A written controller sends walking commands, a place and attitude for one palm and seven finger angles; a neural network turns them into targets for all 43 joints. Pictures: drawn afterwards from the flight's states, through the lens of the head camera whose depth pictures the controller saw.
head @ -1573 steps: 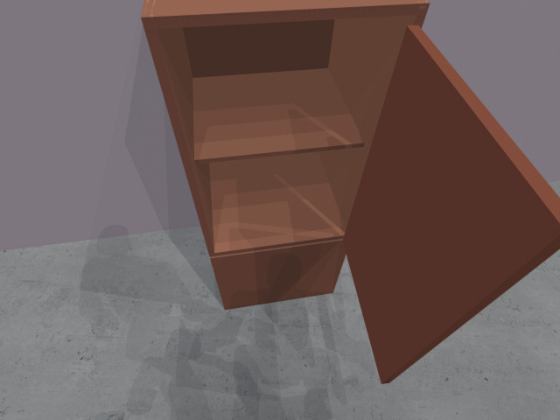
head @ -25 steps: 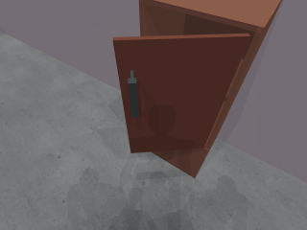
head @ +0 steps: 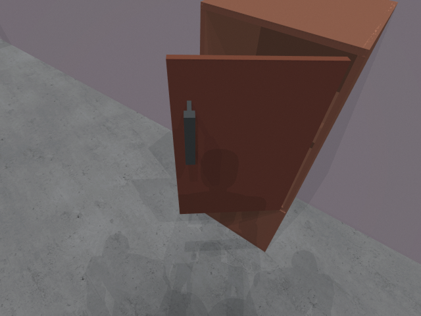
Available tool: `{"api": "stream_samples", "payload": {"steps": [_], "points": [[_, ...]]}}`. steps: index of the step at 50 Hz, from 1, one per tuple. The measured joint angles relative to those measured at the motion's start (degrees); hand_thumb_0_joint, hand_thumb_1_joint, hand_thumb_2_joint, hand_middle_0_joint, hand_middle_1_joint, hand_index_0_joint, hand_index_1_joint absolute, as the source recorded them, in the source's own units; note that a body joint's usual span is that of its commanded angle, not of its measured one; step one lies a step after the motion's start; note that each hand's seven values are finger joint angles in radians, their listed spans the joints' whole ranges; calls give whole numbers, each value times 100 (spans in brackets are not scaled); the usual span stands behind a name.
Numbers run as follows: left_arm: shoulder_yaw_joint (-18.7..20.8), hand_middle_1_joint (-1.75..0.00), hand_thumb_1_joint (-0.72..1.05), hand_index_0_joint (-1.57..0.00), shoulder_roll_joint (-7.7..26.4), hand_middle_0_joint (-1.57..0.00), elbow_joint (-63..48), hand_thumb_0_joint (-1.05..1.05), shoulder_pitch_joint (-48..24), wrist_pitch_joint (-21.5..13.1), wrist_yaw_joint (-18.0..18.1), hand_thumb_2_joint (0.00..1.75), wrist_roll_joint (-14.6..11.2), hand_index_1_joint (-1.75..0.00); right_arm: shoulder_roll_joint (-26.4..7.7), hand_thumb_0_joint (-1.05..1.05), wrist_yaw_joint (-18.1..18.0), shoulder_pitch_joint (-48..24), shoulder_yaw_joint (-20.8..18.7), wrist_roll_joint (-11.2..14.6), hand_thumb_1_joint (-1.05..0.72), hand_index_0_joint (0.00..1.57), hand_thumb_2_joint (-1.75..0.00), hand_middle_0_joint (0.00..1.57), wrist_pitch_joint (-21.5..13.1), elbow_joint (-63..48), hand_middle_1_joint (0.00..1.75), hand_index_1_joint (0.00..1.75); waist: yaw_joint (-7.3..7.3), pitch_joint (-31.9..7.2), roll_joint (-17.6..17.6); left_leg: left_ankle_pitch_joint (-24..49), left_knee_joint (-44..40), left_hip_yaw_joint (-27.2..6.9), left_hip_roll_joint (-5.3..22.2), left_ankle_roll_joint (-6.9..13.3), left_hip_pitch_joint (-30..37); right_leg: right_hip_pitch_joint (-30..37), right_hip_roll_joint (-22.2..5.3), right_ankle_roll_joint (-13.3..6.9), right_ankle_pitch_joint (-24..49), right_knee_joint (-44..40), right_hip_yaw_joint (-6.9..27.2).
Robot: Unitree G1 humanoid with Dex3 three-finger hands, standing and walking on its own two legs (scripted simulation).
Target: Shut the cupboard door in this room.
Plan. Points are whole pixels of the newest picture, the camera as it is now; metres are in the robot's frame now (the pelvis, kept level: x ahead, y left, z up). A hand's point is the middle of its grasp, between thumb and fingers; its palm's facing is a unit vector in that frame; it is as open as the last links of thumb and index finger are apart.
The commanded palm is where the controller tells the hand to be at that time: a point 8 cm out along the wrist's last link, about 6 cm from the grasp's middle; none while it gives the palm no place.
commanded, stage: shuffle to correct the standing spot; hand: left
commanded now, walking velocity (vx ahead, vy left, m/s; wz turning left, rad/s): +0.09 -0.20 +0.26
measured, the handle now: (189, 133) +0.49 +0.08 +0.07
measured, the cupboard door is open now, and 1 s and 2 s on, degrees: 39 39 39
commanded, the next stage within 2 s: come to a stop and stand still in 0.72 s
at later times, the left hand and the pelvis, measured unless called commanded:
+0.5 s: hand out of the picture -0.01 +0.10 -0.20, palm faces +0.17 -0.98 -0.12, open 7.4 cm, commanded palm none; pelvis +0.06 -0.05 -0.02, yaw +6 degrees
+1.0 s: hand out of the picture +0.14 +0.01 -0.17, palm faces +0.16 -0.96 -0.25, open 7.4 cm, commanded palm none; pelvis +0.11 -0.19 -0.01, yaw +8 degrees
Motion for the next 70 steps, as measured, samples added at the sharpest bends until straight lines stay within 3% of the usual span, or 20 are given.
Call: {"api": "stream_samples", "payload": {"steps": [5,11,14,18,21,23,27,31,35,40,42,44,47,51,56,61,66,70], "points": [[55,-30,90,-20,76,-20,-57,1,71,74,-71,90,74,-30,51,0,-18,91,-75,-21,-91,20,-89,20,51,-32,30,30,-16,-40,-57,-91,86,-106,-4,-60,-96,-145,-25,-40,-250,289,-101],[142,-30,90,-20,105,-20,-196,1,79,47,-110,90,80,-30,-56,0,-58,156,-144,-33,-90,20,-89,20,84,-75,30,30,-28,22,186,-363,490,-380,188,-163,-352,-161,157,-241,-496,403,-383],[183,-30,90,-20,132,-20,-297,1,58,-4,-77,90,86,-30,-109,0,-76,131,-145,-35,-90,20,-89,20,169,-112,30,30,-16,94,205,-1018,1466,-193,262,16,-790,-72,188,-358,-620,403,-621],[169,-30,90,-20,115,-20,-322,0,24,-27,-14,90,105,-30,-196,0,-73,-150,-159,-6,-90,20,-89,20,227,-125,30,30,122,278,102,-1608,2706,163,190,69,-1322,135,200,-449,-687,304,-817],[133,-30,90,-20,65,-20,-259,0,86,25,-1,90,109,-30,-253,0,-70,-434,-170,-3,-91,20,-89,19,171,-231,30,30,174,361,26,-1199,2206,474,135,65,-1283,223,226,-442,-801,378,-847],[109,-30,90,-20,27,-20,-208,0,175,81,-27,90,67,-30,-290,0,-67,-575,-168,-29,-91,20,-89,19,67,-353,30,30,151,360,25,-269,1349,615,122,108,-1017,144,259,-412,-1016,738,-840],[136,-30,90,-20,58,-20,-172,1,106,257,-64,90,66,-30,-207,0,-90,-769,-144,-81,-91,20,-89,19,-68,-528,30,30,79,393,-153,-549,1412,767,131,279,-837,-737,171,-94,-1652,2874,-167],[255,-30,90,-20,139,-20,-411,1,-225,299,-142,90,88,-30,-226,0,-125,-703,-155,-87,-91,20,-89,20,-61,-580,30,30,29,391,24,-318,938,585,270,118,-640,-1455,-11,150,-1217,3734,270],[356,-30,90,-20,282,-20,-728,1,-500,259,-209,90,60,-30,-327,0,-55,-640,-228,-103,-92,20,-89,20,29,-542,30,30,37,379,188,-138,612,427,498,-95,-532,-1631,-310,316,-817,2983,443],[405,-30,90,-20,517,-20,-911,1,-664,155,-283,90,53,-30,-465,0,34,-604,-371,-111,-91,20,-89,20,144,-583,30,30,-64,377,325,-390,1031,266,861,-492,-669,-1148,-362,379,-232,1206,200],[411,-30,90,-20,533,-20,-899,0,-731,58,-266,90,89,-30,-600,0,34,-622,-429,-73,-91,20,-89,20,217,-601,30,30,-71,403,428,-1052,1814,49,915,-375,-995,-1150,-287,266,88,1144,87],[345,-30,91,-20,425,-20,-899,0,-821,34,-219,90,111,-30,-765,0,-15,-692,-463,-22,-91,20,-89,20,334,-651,30,30,-79,489,561,-1753,2923,-252,653,-175,-1410,-1193,-226,121,-185,1364,-21],[254,-30,90,-20,282,-20,-871,0,-825,-3,-131,90,105,-30,-874,0,-7,-767,-437,7,-91,20,-89,19,336,-692,30,30,-24,490,537,-1723,3759,-140,240,-37,-1700,-1090,-190,10,-158,1123,-41],[168,-30,90,-20,167,-20,-857,1,-802,-15,-60,90,112,-30,-819,0,60,-807,-329,28,-91,19,-89,19,263,-744,30,30,59,436,373,-1576,3239,136,-121,-61,-1527,-983,-173,-103,23,799,-59],[163,-30,90,-20,126,-21,-860,0,-779,-69,20,90,100,-30,-693,0,121,-958,-237,4,-91,19,-89,19,365,-828,30,30,231,458,223,-1544,2993,80,-387,-104,-1429,-968,-202,-159,209,581,-127],[220,-30,90,-21,235,-21,-797,0,-636,-9,56,90,127,-30,-590,0,192,-1155,-207,2,-91,19,-89,19,415,-991,30,30,362,479,115,-1416,2724,-71,-353,-72,-1332,-1046,-313,-91,438,441,-116],[280,-30,90,-20,429,-21,-649,1,-365,166,5,90,116,-30,-498,0,257,-1068,-146,42,-91,20,-89,19,222,-1092,30,30,391,280,33,-798,958,-39,-201,25,-541,-1238,-400,105,570,509,13],[321,-30,90,-20,542,-21,-468,1,-252,316,-44,90,64,-30,-366,0,207,-716,-104,-32,-91,20,-89,19,149,-971,30,30,265,105,41,-360,591,-55,-228,231,-357,-1510,-205,216,-672,1498,315]]}}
